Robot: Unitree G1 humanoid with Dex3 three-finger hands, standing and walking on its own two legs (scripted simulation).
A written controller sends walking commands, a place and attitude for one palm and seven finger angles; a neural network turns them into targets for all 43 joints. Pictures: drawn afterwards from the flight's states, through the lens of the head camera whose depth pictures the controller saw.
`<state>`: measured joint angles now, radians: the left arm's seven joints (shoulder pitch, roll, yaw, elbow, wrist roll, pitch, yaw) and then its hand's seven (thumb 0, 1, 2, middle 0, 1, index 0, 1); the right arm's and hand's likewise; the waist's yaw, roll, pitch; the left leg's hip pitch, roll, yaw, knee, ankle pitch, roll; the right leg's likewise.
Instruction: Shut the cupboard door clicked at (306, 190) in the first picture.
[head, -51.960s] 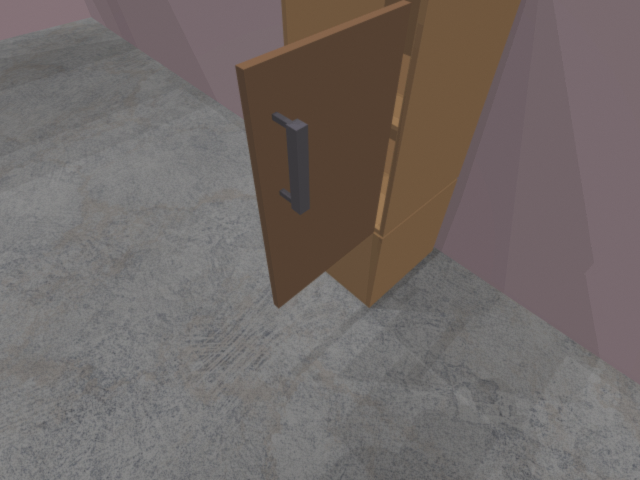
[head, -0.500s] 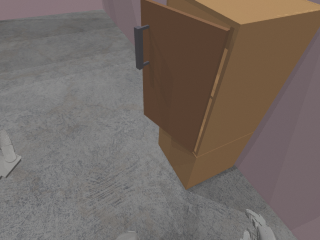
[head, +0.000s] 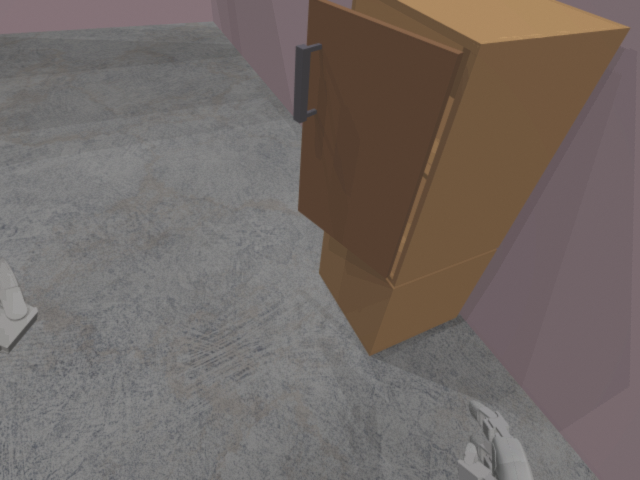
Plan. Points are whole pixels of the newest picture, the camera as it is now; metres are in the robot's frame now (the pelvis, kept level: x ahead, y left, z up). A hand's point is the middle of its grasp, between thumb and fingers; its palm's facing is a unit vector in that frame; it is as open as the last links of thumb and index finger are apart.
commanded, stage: stop stepping back and stand still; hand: left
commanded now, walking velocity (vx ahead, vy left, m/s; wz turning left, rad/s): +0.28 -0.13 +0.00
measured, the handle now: (308, 83) +0.90 +0.08 +0.09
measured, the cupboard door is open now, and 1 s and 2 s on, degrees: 18 18 18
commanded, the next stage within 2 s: let the arm hang, fingers relaxed in 0.80 s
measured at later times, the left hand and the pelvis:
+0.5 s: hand (28, 327) +0.20 +0.28 +0.17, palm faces +0.42 -0.80 -0.42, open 7.4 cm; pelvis -0.03 +0.02 +0.00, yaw -4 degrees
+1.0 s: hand (91, 368) +0.22 +0.28 +0.05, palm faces +0.17 -0.87 -0.46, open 7.4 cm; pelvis -0.02 +0.03 +0.00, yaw -3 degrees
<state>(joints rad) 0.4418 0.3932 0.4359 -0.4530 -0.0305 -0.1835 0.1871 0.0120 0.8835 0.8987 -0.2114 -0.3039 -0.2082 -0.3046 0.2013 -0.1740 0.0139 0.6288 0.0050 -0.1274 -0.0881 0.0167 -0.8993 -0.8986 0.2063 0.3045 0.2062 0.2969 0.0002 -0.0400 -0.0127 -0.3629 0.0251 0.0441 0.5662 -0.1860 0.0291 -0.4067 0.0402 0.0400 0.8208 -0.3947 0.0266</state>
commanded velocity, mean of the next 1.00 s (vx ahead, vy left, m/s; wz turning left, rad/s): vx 0.05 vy -0.02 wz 0.00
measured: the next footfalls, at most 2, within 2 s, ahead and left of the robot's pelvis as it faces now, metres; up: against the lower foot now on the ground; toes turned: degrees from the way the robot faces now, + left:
right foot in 0.14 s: -0.01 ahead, -0.08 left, +0.00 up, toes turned -5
left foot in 0.40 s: +0.06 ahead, +0.14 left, +0.00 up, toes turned +3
